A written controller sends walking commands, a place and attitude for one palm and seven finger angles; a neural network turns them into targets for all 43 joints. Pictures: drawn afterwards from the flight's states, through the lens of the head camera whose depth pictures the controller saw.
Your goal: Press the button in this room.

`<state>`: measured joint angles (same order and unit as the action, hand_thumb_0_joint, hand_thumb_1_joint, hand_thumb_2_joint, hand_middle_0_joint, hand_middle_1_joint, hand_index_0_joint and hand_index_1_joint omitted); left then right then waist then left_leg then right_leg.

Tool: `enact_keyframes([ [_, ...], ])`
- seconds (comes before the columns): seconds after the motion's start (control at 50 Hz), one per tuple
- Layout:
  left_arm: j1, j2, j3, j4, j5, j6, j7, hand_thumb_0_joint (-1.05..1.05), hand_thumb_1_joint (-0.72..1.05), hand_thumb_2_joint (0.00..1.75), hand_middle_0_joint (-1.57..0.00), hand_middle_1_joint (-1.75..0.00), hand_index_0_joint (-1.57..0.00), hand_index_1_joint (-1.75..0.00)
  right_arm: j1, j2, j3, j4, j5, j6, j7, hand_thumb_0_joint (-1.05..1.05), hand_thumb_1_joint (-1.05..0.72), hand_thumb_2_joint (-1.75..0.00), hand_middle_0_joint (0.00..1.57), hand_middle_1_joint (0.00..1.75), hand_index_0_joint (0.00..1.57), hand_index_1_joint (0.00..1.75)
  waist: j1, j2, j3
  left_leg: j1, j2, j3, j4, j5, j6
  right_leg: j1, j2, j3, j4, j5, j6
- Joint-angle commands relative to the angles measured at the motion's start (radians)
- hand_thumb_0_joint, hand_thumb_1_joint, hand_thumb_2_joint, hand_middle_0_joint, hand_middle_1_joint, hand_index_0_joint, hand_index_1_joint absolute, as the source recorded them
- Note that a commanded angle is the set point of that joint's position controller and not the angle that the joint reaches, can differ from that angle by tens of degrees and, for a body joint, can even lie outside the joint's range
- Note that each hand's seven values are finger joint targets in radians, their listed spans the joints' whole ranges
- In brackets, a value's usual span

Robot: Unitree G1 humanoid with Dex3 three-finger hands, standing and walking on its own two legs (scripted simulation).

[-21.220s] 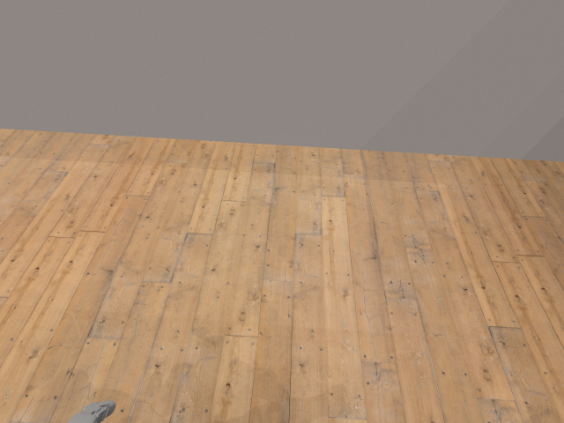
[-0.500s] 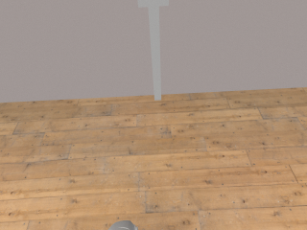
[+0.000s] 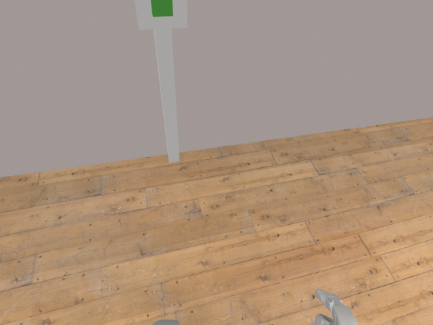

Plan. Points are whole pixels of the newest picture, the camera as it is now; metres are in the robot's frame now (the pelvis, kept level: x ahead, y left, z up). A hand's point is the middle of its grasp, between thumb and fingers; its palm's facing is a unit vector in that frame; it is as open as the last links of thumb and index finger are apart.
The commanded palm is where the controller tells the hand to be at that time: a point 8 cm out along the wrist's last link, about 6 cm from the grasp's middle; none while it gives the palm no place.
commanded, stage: walk to a spot facing it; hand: left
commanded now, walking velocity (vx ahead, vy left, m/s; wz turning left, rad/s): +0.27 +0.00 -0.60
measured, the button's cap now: (161, 3) +0.94 +0.31 +0.11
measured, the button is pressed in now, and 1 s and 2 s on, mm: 0 0 0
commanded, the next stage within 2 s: none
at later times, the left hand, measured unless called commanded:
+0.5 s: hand (184, 214) +0.39 +0.13 -0.17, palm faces -0.35 -0.92 -0.19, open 7.4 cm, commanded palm none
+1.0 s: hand (155, 186) +0.45 +0.23 -0.17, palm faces -0.47 -0.85 -0.23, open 7.4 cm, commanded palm none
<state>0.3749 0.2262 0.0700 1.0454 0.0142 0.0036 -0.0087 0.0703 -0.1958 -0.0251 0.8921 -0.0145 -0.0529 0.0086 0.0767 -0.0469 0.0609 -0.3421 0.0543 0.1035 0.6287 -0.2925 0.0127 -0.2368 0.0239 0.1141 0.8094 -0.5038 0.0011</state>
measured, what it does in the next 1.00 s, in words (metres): walks ahead, turning right: right foot, then left foot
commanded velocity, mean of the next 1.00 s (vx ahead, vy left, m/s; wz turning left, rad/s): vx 0.02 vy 0.00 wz -0.60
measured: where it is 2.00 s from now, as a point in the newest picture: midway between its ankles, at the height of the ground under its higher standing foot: (211, 299)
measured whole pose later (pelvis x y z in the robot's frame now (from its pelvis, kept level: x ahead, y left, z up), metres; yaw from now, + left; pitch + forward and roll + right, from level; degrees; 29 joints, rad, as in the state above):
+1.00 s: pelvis +0.28 +0.07 +0.01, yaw -35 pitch +0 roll -2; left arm 0.21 0.29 0.10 0.92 0.02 0.06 -0.01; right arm 0.12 -0.18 -0.02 0.87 -0.02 0.01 -0.01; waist 0.05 -0.06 0.07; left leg -0.27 0.08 0.13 0.58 -0.31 0.01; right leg -0.50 0.05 0.04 1.10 -0.46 0.04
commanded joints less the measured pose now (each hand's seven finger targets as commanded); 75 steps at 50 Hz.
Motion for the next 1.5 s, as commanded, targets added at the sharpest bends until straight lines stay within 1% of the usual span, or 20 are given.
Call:
enact_keyframes([
  [0.0, -0.137, 0.087, 0.027, -0.13, 0.014, -0.032, -0.018, 0.0, 0.9, 0.9, -0.2, -0.3, -0.2, -0.3, 0.233, -0.202, -0.061, 0.005, -0.007, -0.004, -0.025, 0.0, -0.9, -0.9, 0.2, 0.3, 0.2, 0.3, -0.128, 0.213, 0.011, 0.258, 0.399, -0.41, -0.432, -0.12, 0.066, -0.451, -0.096, -0.059, 0.454, 0.066, 0.007],
  [0.1, -0.11, 0.031, 0.018, -0.128, 0.02, 0.002, -0.036, 0.0, 0.9, 0.9, -0.2, -0.3, -0.2, -0.3, 0.261, -0.113, -0.037, 0.041, 0.0, -0.033, -0.033, 0.0, -0.9, -0.9, 0.2, 0.3, 0.2, 0.3, -0.066, 0.166, 0.006, 0.251, 0.262, -0.026, -0.359, 0.462, -0.012, -0.43, -0.101, -0.123, 0.486, 0.272, 0.033],
  [0.26, -0.332, 0.01, -0.004, -0.216, 0.014, 0.015, -0.039, 0.0, 0.9, 0.9, -0.2, -0.3, -0.2, -0.3, 0.355, -0.115, -0.042, 0.098, -0.009, -0.015, -0.04, 0.0, -0.9, -0.9, 0.2, 0.3, 0.2, 0.3, -0.107, 0.197, 0.037, 0.375, 0.228, 0.129, -0.277, 0.864, 0.019, -0.432, -0.055, -0.269, 0.083, 0.324, 0.028],
  [0.34, -0.252, 0.051, 0.0, -0.203, 0.016, -0.001, -0.03, 0.0, 0.9, 0.9, -0.2, -0.3, -0.2, -0.3, 0.358, -0.181, -0.063, 0.097, 0.001, -0.004, -0.042, 0.0, -0.9, -0.9, 0.2, 0.3, 0.2, 0.3, -0.058, 0.212, -0.071, 0.477, 0.255, 0.172, -0.057, 1.191, 0.025, -0.232, 0.024, -0.32, -0.147, 0.301, -0.024],
  [0.38, -0.072, 0.122, 0.02, -0.158, 0.02, -0.02, -0.017, 0.0, 0.9, 0.9, -0.2, -0.3, -0.2, -0.3, 0.323, -0.192, -0.065, 0.069, 0.012, 0.002, -0.037, 0.0, -0.9, -0.9, 0.2, 0.3, 0.2, 0.3, 0.037, 0.188, -0.167, 0.316, 0.25, 0.165, 0.256, 1.003, -0.008, 0.106, -0.003, -0.267, -0.313, 0.428, -0.059],
  [0.4, 0.043, 0.225, 0.037, -0.126, 0.022, -0.029, -0.008, 0.0, 0.9, 0.9, -0.2, -0.3, -0.2, -0.3, 0.31, -0.149, -0.05, 0.037, 0.032, 0.011, -0.028, 0.0, -0.9, -0.9, 0.2, 0.3, 0.2, 0.3, 0.088, -0.025, -0.266, -0.016, 0.143, 0.174, 0.576, 0.259, -0.058, 0.446, -0.247, 0.023, -0.313, 0.896, -0.159],
  [0.42, 0.073, 0.298, 0.049, -0.107, -0.008, -0.033, 0.007, 0.0, 0.9, 0.9, -0.2, -0.3, -0.2, -0.3, 0.322, -0.101, -0.044, 0.013, 0.03, 0.015, -0.033, 0.0, -0.9, -0.9, 0.2, 0.3, 0.2, 0.3, 0.051, -0.133, -0.38, -0.241, -0.001, 0.067, 0.905, -0.366, -0.1, 0.562, -0.489, 0.363, -0.277, 1.392, -0.297],
  [0.44, 0.024, 0.275, 0.043, -0.126, -0.022, -0.022, 0.022, 0.0, 0.9, 0.9, -0.2, -0.3, -0.2, -0.3, 0.268, -0.127, -0.043, -0.011, 0.03, 0.026, -0.042, 0.0, -0.9, -0.9, 0.2, 0.3, 0.2, 0.3, 0.039, -0.009, -0.316, -0.226, 0.043, -0.094, 0.884, -0.302, -0.072, 0.448, -0.472, 0.261, -0.322, 1.272, -0.325],
  [0.56, -0.261, 0.182, 0.015, -0.199, 0.001, -0.013, 0.033, 0.0, 0.9, 0.9, -0.2, -0.3, -0.2, -0.3, 0.284, -0.096, -0.039, 0.019, -0.003, 0.087, -0.035, 0.0, -0.9, -0.9, 0.2, 0.3, 0.2, 0.3, -0.122, 0.041, -0.083, -0.108, 0.098, -0.095, 0.601, -0.107, -0.1, -0.078, -0.259, 0.063, -0.459, 0.732, -0.174],
  [0.76, -0.184, 0.195, 0.043, -0.206, 0.013, 0.005, 0.017, 0.0, 0.9, 0.9, -0.2, -0.3, -0.2, -0.3, 0.081, -0.09, -0.038, -0.072, 0.007, 0.061, -0.032, 0.0, -0.9, -0.9, 0.2, 0.3, 0.2, 0.3, -0.05, -0.145, -0.127, -0.068, 0.009, -0.063, 0.162, -0.106, -0.105, 0.004, -0.188, 0.184, -0.368, 0.697, -0.176],
  [0.82, -0.215, 0.201, 0.047, -0.221, 0.005, 0.016, 0.018, 0.0, 0.9, 0.9, -0.2, -0.3, -0.2, -0.3, 0.145, -0.109, -0.046, -0.058, 0.013, 0.05, -0.037, 0.0, -0.9, -0.9, 0.2, 0.3, 0.2, 0.3, -0.091, -0.131, -0.173, 0.097, -0.015, -0.05, -0.088, -0.003, -0.092, -0.019, -0.164, 0.209, -0.289, 0.693, -0.122],
  [0.84, -0.224, 0.173, 0.039, -0.234, -0.003, 0.02, 0.019, 0.0, 0.9, 0.9, -0.2, -0.3, -0.2, -0.3, 0.187, -0.15, -0.054, -0.043, 0.011, 0.041, -0.04, 0.0, -0.9, -0.9, 0.2, 0.3, 0.2, 0.3, -0.114, -0.041, -0.196, 0.269, 0.052, -0.105, -0.225, 0.092, -0.069, -0.143, -0.113, 0.176, -0.208, 0.571, -0.072],
  [0.88, -0.183, 0.096, 0.024, -0.26, -0.001, 0.023, 0.008, 0.0, 0.9, 0.9, -0.2, -0.3, -0.2, -0.3, 0.193, -0.288, -0.08, -0.067, -0.004, 0.044, -0.036, 0.0, -0.9, -0.9, 0.2, 0.3, 0.2, 0.3, -0.109, 0.354, -0.177, 0.348, 0.471, -0.437, -0.323, 0.378, 0.088, -0.4, 0.031, -0.057, 0.215, -0.123, 0.034],
  [1.0, -0.151, 0.113, 0.043, -0.203, 0.01, 0.042, -0.016, 0.0, 0.9, 0.9, -0.2, -0.3, -0.2, -0.3, 0.096, -0.163, -0.05, -0.087, -0.01, 0.036, -0.039, 0.0, -0.9, -0.9, 0.2, 0.3, 0.2, 0.3, -0.061, 0.216, -0.058, 0.205, 0.263, -0.085, -0.284, 0.461, 0.059, -0.372, -0.04, -0.083, 0.497, 0.114, 0.076],
  [1.26, -0.27, 0.057, 0.018, -0.233, 0.004, 0.045, -0.023, 0.0, 0.9, 0.9, -0.2, -0.3, -0.2, -0.3, 0.218, -0.201, -0.094, -0.011, -0.013, 0.046, -0.024, 0.0, -0.9, -0.9, 0.2, 0.3, 0.2, 0.3, -0.131, 0.278, -0.08, 0.302, 0.354, 0.062, -0.231, 0.472, 0.1, -0.244, -0.087, -0.217, 0.057, 0.044, 0.065],
  [1.34, -0.17, 0.084, 0.027, -0.206, 0.003, 0.021, -0.014, 0.0, 0.9, 0.9, -0.2, -0.3, -0.2, -0.3, 0.194, -0.211, -0.099, -0.007, -0.009, 0.049, -0.018, 0.0, -0.9, -0.9, 0.2, 0.3, 0.2, 0.3, -0.069, 0.22, -0.135, 0.225, 0.335, 0.145, -0.04, 0.463, 0.011, 0.002, -0.054, -0.243, -0.29, 0.262, 0.016],
  [1.36, -0.094, 0.159, 0.037, -0.185, 0.009, 0.008, -0.005, 0.0, 0.9, 0.9, -0.2, -0.3, -0.2, -0.3, 0.209, -0.184, -0.092, -0.013, 0.0, 0.053, -0.011, 0.0, -0.9, -0.9, 0.2, 0.3, 0.2, 0.3, -0.027, 0.05, -0.173, 0.071, 0.295, 0.17, 0.128, 0.325, -0.046, 0.196, -0.131, -0.133, -0.402, 0.429, -0.023],
  [1.38, -0.03, 0.279, 0.06, -0.169, 0.017, -0.003, 0.012, 0.0, 0.9, 0.9, -0.2, -0.3, -0.2, -0.3, 0.163, -0.096, -0.062, -0.069, 0.002, 0.058, -0.008, 0.0, -0.9, -0.9, 0.2, 0.3, 0.2, 0.3, 0.017, -0.292, -0.159, -0.237, 0.131, 0.167, 0.369, -0.312, -0.101, 0.306, -0.396, 0.263, -0.451, 0.778, -0.126],
  [1.42, -0.041, 0.268, 0.063, -0.159, -0.006, 0.012, 0.032, 0.0, 0.9, 0.9, -0.2, -0.3, -0.2, -0.3, 0.096, -0.111, -0.059, -0.086, 0.005, 0.088, -0.029, 0.0, -0.9, -0.9, 0.2, 0.3, 0.2, 0.3, 0.007, -0.187, -0.129, -0.29, 0.102, -0.056, 0.563, -0.329, -0.087, 0.218, -0.407, 0.207, -0.424, 0.938, -0.217],
  [1.48, -0.195, 0.183, 0.038, -0.202, -0.006, 0.01, 0.036, 0.0, 0.9, 0.9, -0.2, -0.3, -0.2, -0.3, 0.118, -0.132, -0.065, -0.04, -0.006, 0.091, -0.026, 0.0, -0.9, -0.9, 0.2, 0.3, 0.2, 0.3, -0.057, -0.117, -0.085, -0.275, 0.107, -0.089, 0.571, -0.129, -0.105, 0.156, -0.282, 0.108, -0.42, 0.801, -0.156],
])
